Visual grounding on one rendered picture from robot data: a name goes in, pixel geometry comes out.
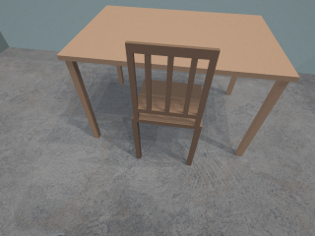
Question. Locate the chair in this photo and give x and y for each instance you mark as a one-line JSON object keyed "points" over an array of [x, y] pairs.
{"points": [[169, 103]]}

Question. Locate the table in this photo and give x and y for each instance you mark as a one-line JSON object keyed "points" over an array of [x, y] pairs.
{"points": [[248, 49]]}

